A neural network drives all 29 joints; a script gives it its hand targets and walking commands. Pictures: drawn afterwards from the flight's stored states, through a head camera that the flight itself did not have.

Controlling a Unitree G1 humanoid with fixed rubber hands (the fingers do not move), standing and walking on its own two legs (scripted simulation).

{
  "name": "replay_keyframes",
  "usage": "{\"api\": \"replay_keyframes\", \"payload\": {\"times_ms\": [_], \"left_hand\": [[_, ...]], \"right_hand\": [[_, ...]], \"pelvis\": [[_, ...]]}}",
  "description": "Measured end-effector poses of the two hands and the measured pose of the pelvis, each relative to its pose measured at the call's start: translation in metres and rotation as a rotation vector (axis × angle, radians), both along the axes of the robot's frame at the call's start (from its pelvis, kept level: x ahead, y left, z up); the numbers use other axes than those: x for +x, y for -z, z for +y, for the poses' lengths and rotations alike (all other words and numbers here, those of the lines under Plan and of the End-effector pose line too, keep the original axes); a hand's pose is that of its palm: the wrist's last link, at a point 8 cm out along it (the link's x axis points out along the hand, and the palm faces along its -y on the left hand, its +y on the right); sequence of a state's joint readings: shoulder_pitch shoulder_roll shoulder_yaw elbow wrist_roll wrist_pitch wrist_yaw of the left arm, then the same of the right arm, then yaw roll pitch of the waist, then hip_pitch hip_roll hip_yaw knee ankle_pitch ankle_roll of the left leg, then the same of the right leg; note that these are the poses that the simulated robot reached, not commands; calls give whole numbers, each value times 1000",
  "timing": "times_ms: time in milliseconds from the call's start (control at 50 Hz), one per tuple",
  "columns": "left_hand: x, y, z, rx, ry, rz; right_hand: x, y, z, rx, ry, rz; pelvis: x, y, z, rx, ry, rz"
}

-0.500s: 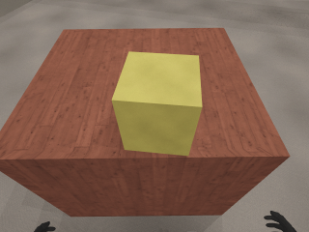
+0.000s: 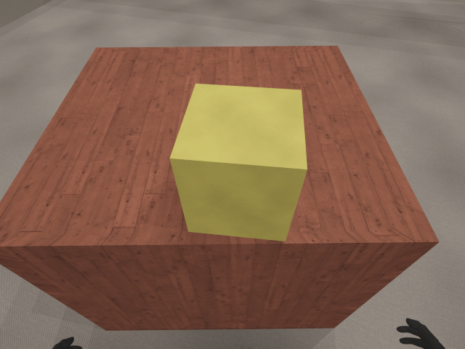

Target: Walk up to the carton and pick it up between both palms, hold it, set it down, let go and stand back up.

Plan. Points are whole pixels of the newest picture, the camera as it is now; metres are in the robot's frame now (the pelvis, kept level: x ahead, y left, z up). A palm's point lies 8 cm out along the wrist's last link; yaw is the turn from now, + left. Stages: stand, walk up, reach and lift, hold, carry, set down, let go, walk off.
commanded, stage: walk up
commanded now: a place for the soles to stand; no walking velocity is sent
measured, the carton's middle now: (241, 164) +0.41 -0.01 +0.08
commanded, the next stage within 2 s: reach and lift in 0.52 s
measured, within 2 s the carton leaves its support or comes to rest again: neither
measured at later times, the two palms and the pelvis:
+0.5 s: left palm out of the picture +0.09 +0.32 -0.08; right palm out of the picture +0.11 -0.33 -0.08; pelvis +0.00 +0.00 +0.00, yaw +0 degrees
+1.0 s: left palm (55, 334) +0.16 +0.29 -0.03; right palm (432, 337) +0.15 -0.30 -0.04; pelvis -0.02 +0.00 +0.01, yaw +0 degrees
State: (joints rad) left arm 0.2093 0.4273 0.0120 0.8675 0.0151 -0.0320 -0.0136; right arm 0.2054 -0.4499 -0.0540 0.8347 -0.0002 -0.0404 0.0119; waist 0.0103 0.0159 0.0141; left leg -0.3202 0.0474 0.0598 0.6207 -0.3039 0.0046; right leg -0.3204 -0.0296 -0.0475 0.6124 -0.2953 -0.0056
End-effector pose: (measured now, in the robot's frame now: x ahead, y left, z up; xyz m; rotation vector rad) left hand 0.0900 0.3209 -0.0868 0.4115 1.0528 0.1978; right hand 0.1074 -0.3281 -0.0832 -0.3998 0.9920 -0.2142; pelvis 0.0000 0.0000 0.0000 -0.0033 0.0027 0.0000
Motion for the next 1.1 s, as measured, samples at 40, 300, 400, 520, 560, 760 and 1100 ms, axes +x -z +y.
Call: {"api": "replay_keyframes", "payload": {"times_ms": [40, 300, 400, 520, 560, 760, 1100], "left_hand": [[2, 0, 0, 1, -1, 3], [6, -2, 2, 5, -8, -11], [4, -2, 3, 5, -11, -19], [-1, -3, 3, 5, -13, -13], [1, -2, 2, 18, -27, 16], [77, -40, -18, 58, 38, -91], [67, -67, -31, -34, 54, -196]], "right_hand": [[2, 0, 0, 1, 0, 4], [9, -3, 1, 0, -2, -12], [8, -4, 2, -1, -1, -24], [5, -5, 1, 2, -1, -25], [5, -3, 1, 5, -7, -39], [18, -1, 6, 41, -55, -142], [31, -53, 40, 53, -90, -311]], "pelvis": [[2, -1, 0, 0, 0, 5], [4, -1, 1, -1, 0, 9], [2, -1, 1, -2, 0, 6], [-1, -2, 1, -1, 0, 7], [-4, -1, 1, 0, -1, -1], [-14, 5, -2, 2, 1, -39], [-18, -15, 3, -11, -1, -30]]}}
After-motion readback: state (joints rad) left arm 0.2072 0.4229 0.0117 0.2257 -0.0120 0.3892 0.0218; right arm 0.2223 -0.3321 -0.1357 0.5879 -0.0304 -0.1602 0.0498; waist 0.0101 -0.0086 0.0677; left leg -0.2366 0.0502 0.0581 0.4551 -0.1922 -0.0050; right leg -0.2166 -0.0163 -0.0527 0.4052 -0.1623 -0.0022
